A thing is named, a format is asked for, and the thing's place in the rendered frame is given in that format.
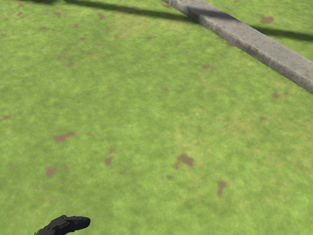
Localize robot left hand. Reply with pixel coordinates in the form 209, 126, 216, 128
34, 214, 91, 235

